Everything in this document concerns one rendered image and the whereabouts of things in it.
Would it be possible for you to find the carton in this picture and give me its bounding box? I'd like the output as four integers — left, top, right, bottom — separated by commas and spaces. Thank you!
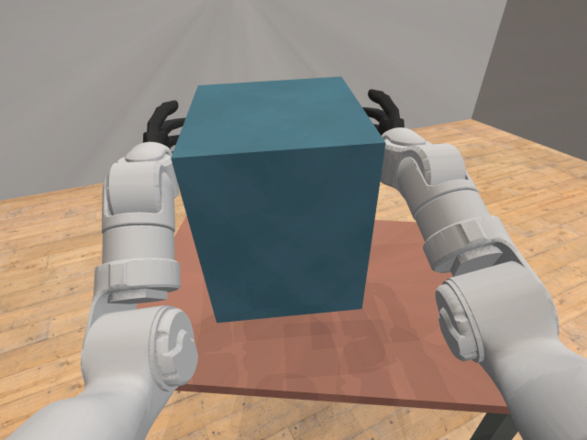
171, 77, 386, 323

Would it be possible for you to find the robot left hand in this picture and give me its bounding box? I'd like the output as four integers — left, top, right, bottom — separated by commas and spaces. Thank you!
143, 100, 185, 153

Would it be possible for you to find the robot left forearm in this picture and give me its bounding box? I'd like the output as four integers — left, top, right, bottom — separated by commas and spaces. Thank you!
81, 142, 181, 381

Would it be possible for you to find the robot right hand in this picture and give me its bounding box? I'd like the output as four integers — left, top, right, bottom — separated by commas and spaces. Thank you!
362, 89, 404, 135

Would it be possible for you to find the robot right upper arm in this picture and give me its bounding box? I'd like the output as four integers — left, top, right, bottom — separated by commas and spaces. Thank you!
436, 261, 587, 440

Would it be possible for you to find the table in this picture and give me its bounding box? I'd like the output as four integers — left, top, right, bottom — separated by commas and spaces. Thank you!
136, 216, 518, 440

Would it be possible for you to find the robot right forearm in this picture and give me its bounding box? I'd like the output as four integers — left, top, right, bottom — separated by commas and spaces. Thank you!
381, 127, 559, 335

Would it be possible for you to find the robot left upper arm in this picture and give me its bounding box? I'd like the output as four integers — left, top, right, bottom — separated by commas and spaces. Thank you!
5, 305, 198, 440

